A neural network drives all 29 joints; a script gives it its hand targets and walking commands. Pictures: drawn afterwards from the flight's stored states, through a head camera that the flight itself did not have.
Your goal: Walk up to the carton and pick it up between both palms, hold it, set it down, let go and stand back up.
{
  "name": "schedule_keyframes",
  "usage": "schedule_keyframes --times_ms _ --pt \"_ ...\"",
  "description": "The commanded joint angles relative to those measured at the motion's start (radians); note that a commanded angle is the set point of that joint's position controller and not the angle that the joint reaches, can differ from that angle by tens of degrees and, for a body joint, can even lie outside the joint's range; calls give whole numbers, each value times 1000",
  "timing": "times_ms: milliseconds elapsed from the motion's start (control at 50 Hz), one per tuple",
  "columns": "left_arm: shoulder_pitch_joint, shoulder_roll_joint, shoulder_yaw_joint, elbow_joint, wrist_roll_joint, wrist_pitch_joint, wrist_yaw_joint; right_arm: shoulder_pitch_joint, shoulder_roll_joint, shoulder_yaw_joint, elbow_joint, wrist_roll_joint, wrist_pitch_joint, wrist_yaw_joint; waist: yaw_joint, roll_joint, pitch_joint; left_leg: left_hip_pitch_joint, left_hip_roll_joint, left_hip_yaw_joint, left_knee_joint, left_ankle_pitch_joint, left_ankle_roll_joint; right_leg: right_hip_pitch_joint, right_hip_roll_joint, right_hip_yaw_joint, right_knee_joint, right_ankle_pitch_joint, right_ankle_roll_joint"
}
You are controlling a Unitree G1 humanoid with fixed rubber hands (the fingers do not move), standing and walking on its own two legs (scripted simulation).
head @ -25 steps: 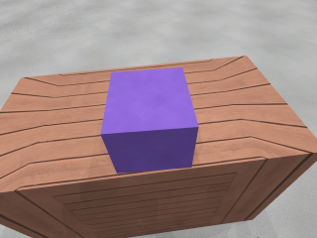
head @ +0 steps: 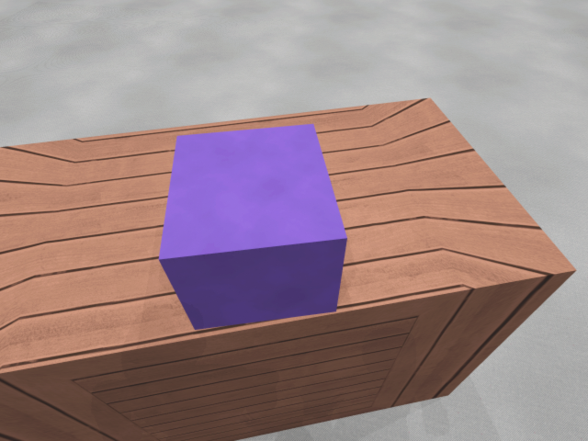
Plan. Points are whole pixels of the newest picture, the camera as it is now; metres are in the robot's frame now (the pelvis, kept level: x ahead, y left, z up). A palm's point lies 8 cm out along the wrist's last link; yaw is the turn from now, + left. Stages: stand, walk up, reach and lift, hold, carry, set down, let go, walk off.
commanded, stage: stand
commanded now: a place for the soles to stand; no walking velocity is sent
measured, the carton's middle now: (256, 223) +0.44 +0.07 +0.04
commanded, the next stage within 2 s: reach and lift in 0.18 s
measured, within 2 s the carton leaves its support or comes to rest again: neither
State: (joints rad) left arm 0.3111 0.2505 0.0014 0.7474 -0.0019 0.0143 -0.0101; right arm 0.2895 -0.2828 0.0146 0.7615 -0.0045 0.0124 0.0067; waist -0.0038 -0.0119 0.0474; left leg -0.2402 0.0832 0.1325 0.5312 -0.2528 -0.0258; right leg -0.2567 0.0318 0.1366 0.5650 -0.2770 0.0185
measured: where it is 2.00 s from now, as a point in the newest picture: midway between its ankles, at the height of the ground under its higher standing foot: outside the picture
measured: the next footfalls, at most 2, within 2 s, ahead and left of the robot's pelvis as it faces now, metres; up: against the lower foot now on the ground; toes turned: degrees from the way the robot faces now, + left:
none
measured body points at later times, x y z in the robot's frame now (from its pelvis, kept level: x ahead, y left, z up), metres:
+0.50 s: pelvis -0.02 +0.00 -0.01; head +0.03 +0.00 +0.44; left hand +0.17 +0.23 -0.09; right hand +0.14 -0.26 -0.11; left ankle +0.02 +0.14 -0.73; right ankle +0.02 -0.13 -0.73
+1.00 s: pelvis -0.01 +0.01 +0.01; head -0.02 +0.00 +0.46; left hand +0.15 +0.24 -0.04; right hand +0.15 -0.21 -0.06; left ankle +0.02 +0.14 -0.73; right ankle +0.02 -0.13 -0.73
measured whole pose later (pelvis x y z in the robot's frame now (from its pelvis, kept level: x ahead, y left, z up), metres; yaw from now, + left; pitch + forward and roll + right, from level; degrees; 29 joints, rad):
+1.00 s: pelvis -0.01 +0.01 +0.01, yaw +1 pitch -7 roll +1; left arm 0.27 0.21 0.00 0.29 -0.09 0.20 0.05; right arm 0.33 -0.14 -0.08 0.39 0.01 0.01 0.05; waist 0.02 0.01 0.10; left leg -0.07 0.04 0.10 0.34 -0.14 -0.02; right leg -0.10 -0.04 0.05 0.39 -0.18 0.03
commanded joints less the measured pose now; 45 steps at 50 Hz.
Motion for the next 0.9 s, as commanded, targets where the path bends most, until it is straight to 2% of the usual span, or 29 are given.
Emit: schedule_keyframes --times_ms 0,20,40,60,120,160,180,200,220,240,260,300,320,360,400,420,440,480,500,560,600,620,660,720,780,800,820,860,880 --pt "28 168 50 -63 -9 -28 10 34 -173 -54 -75 1 -14 -12 -16 -20 -44 112 65 -88 -91 40 64 -89 -73 127 -110 173 -56" --pt "12 183 50 -80 -2 -26 11 49 -161 -50 -67 8 -15 -12 -17 -7 -24 110 67 -82 -92 69 53 -96 -66 89 -103 195 -49" --pt "25 152 52 -80 -10 -25 11 32 -161 -54 -72 -1 -15 -12 1 -10 -34 96 73 -86 -90 42 69 -68 -63 84 -104 183 -45" --pt "24 175 45 -64 -8 -26 11 36 -159 -48 -69 5 -16 -13 -12 -50 -46 110 67 -92 -84 40 59 -90 -63 103 -108 187 -53" --pt "23 172 49 -75 0 -22 15 11 -173 -53 -74 -2 -12 -13 3 24 -2 88 75 -82 -94 -8 66 -119 -58 119 -118 144 -56" --pt "17 173 53 -63 -2 -22 12 31 -172 -58 -69 -3 -11 -15 -5 -43 -31 102 73 -84 -93 -22 57 -113 -55 119 -113 133 -53" --pt "-578 220 68 -154 -26 149 33 -552 -103 -167 -42 -113 -141 25 25 47 31 -170 -17 -3 11 -180 21 -216 -76 -143 -4 -185 -82" --pt "-493 168 29 -122 13 244 61 -402 -105 -192 11 -105 -170 62 14 29 118 -155 -12 3 0 -299 33 -237 -29 -177 16 -269 -85" --pt "-479 167 36 -184 21 291 61 -371 -135 -209 -11 -122 -169 75 11 -1 95 -140 -16 16 -5 -312 39 -225 -19 -188 34 -225 -82" --pt "-439 135 34 -231 18 325 54 -350 -150 -216 -20 -118 -161 75 37 -25 84 -85 -26 5 19 -282 47 -238 -34 -173 24 -183 -85" --pt "-424 156 48 -274 12 359 42 -294 -134 -210 -54 -114 -155 65 10 -49 -6 -2 -37 9 71 -192 46 -246 -46 -139 14 -159 -73" --pt "-368 151 68 -391 20 380 26 -208 -139 -222 -88 -87 -158 48 -1 -53 -147 166 -38 -3 80 -65 31 -213 -45 -137 -18 -21 -63" --pt "-308 120 43 -409 14 391 22 -175 -138 -205 -84 -47 -158 49 -12 -21 -206 213 -46 8 79 29 7 -191 -29 -166 -16 109 -60" --pt "-217 120 52 -440 8 391 23 -118 -160 -179 -114 4 -161 36 -6 -14 -294 292 -57 10 52 204 -36 -76 9 -199 -24 313 -48" --pt "-138 146 71 -491 3 371 22 -99 -163 -165 -155 31 -158 27 2 -19 -339 338 -77 7 24 349 -44 -2 26 -198 -65 418 -36" --pt "-98 132 84 -472 -3 362 23 -108 -158 -154 -161 45 -152 29 30 -15 -328 345 -84 -1 -10 384 -45 28 8 -188 -100 448 -39" --pt "-112 139 90 -472 5 350 24 -115 -166 -160 -171 27 -148 30 18 -18 -289 348 -99 7 -28 366 -41 31 4 -182 -128 435 -32" --pt "-139 157 98 -480 1 320 33 -143 -145 -142 -233 26 -139 39 41 -66 -228 305 -102 1 -81 275 -9 42 15 -186 -170 315 -28" --pt "-149 143 88 -472 6 312 40 -137 -133 -139 -220 23 -133 39 22 -42 -153 302 -100 3 -117 201 -13 26 0 -180 -207 236 -26" --pt "-208 116 73 -454 -2 306 48 -165 -84 -133 -272 19 -99 43 34 -38 -13 287 -99 5 -178 39 9 -29 -26 -150 -256 30 -39" --pt "-227 98 58 -456 -18 301 40 -162 -46 -131 -313 21 -68 42 14 -40 28 276 -92 2 -215 8 29 -41 -19 -150 -283 24 -26" --pt "-239 93 56 -451 -20 302 38 -149 -32 -120 -320 18 -50 42 19 -23 56 264 -85 10 -230 -18 28 -12 -34 -131 -292 -16 -31" --pt "-227 75 55 -450 -12 294 34 -124 -21 -122 -334 6 -29 42 19 -26 77 265 -82 12 -244 -18 30 -20 -38 -132 -298 -25 -34" --pt "-270 79 51 -555 -29 263 46 -115 -17 -140 -424 6 -15 44 4 49 59 202 -68 10 -284 -59 10 12 -24 -145 -273 -34 -34" --pt "-242 78 45 -610 -42 214 68 -81 -3 -154 -478 10 -23 54 8 95 4 120 -52 9 -329 -97 34 123 -6 -136 -225 1 -38" --pt "-232 76 36 -596 -46 205 73 -64 -5 -147 -477 14 -23 55 -10 123 7 76 -41 7 -340 -126 42 162 6 -143 -211 7 -32" --pt "-215 69 38 -623 -50 189 80 -63 -9 -155 -487 12 -19 56 -1 134 9 32 -32 -2 -364 -141 46 216 14 -146 -195 25 -29" --pt "-169 74 34 -603 -70 164 85 -56 -22 -167 -522 12 -34 52 8 83 -45 19 -30 -7 -353 -102 54 261 25 -151 -187 88 -26" --pt "-147 86 54 -590 -83 148 78 -52 13 -144 -535 22 -46 38 26 50 -49 48 -57 2 -320 -25 47 240 8 -143 -218 98 -19"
